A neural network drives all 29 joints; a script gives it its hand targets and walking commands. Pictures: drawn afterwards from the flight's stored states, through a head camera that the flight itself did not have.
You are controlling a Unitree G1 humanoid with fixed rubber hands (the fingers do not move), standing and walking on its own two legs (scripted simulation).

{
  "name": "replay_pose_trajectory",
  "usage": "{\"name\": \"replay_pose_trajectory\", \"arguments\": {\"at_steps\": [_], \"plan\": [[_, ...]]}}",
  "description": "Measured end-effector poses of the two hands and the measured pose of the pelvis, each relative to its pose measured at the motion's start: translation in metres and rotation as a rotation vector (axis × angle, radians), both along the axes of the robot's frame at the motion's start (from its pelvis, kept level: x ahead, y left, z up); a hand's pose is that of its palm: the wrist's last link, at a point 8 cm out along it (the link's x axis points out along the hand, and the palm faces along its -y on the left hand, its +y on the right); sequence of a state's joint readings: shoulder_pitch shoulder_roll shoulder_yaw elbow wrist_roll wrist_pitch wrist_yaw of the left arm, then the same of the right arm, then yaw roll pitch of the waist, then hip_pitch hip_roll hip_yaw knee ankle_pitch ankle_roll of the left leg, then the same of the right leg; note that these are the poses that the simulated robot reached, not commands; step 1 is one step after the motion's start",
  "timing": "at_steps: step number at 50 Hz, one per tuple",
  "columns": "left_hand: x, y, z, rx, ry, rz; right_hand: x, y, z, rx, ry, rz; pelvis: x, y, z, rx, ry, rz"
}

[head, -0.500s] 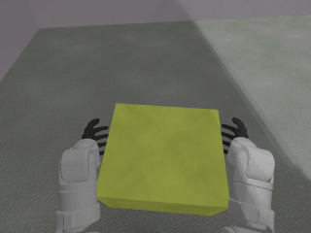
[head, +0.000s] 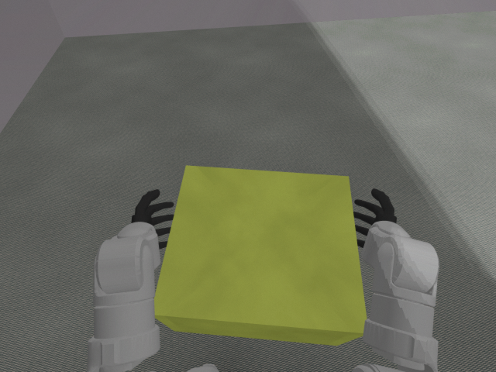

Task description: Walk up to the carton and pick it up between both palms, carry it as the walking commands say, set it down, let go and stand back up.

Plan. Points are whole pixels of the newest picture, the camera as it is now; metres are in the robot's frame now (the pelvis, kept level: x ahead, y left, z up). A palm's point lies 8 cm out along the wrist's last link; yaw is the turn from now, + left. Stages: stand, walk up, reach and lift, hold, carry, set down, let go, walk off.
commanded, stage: carry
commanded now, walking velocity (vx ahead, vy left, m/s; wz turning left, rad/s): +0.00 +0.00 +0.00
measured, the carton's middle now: (260, 254) +0.31 -0.02 +0.01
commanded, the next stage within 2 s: none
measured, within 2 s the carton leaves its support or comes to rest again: neither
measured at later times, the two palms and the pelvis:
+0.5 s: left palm (139, 244) +0.28 +0.16 +0.10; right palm (390, 244) +0.27 -0.20 +0.11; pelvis -0.02 +0.00 +0.01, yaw +0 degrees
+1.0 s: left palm (149, 195) +0.37 +0.16 +0.11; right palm (372, 189) +0.36 -0.20 +0.12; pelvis +0.06 +0.00 +0.02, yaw -1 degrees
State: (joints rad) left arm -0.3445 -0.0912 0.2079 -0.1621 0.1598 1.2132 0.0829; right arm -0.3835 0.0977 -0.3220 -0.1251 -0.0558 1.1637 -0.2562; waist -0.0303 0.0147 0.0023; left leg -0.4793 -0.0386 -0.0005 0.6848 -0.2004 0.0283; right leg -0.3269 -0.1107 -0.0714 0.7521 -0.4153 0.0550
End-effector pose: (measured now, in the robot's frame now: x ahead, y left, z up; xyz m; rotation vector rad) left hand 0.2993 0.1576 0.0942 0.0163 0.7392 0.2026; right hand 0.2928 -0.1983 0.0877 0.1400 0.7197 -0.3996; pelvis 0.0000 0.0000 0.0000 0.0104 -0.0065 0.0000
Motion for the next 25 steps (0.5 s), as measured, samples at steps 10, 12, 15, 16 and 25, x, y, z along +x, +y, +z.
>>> {"name": "replay_pose_trajectory", "arguments": {"at_steps": [10,12,15,16,25], "plan": [[-0.012,0.002,0.007,-0.014,-0.028,-0.01,-0.016,0.002,0.012,-0.012,-0.029,-0.007,-0.013,0.005,0.002,-0.009,-0.014,-0.002],[-0.015,0.002,0.007,-0.016,-0.025,-0.011,-0.019,0.002,0.013,-0.013,-0.026,-0.008,-0.015,0.005,0.003,-0.011,-0.015,-0.003],[-0.018,0.002,0.007,-0.018,-0.022,-0.012,-0.022,0.002,0.014,-0.014,-0.023,-0.008,-0.018,0.005,0.004,-0.012,-0.013,-0.004],[-0.018,0.003,0.007,-0.018,-0.022,-0.012,-0.023,0.003,0.014,-0.015,-0.024,-0.009,-0.018,0.006,0.004,-0.012,-0.013,-0.004],[-0.021,-0.001,0.009,-0.018,-0.03,-0.016,-0.026,-0.001,0.017,-0.015,-0.034,-0.013,-0.021,0.003,0.006,-0.013,-0.011,-0.008]]}}
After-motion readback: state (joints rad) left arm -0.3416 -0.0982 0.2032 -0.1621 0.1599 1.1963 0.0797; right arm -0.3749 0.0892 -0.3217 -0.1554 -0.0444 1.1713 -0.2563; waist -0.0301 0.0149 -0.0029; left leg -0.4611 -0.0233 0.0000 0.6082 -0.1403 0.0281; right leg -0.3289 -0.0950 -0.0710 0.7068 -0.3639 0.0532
